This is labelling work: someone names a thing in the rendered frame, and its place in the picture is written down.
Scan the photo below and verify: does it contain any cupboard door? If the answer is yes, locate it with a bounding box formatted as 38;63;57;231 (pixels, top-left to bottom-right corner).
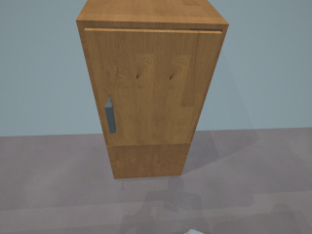
84;28;222;146

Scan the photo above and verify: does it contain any handle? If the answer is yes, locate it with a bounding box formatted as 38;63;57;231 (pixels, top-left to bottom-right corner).
104;97;116;134

